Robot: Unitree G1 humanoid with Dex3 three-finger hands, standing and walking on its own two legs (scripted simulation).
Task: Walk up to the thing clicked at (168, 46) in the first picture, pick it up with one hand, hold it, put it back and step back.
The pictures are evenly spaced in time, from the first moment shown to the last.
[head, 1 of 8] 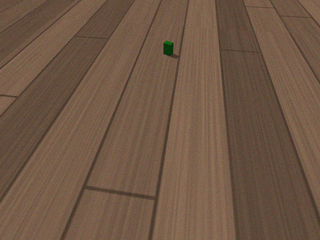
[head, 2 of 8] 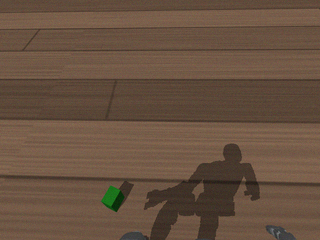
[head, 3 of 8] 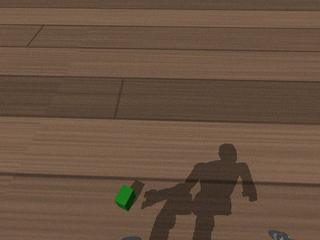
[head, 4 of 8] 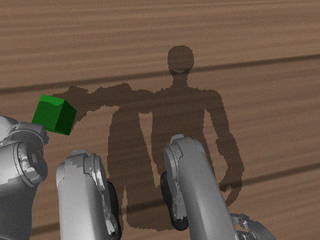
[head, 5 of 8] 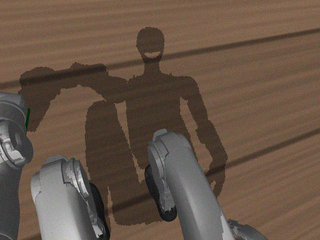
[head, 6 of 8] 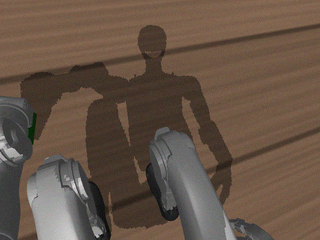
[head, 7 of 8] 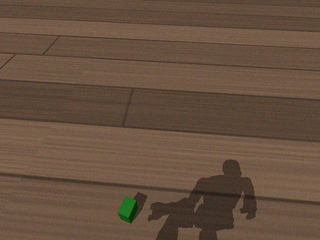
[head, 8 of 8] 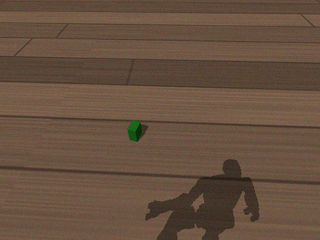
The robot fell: no
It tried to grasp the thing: yes
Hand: left
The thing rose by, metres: 0.59
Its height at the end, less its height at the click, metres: +0.00
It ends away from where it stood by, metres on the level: 0.02
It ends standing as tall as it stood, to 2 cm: yes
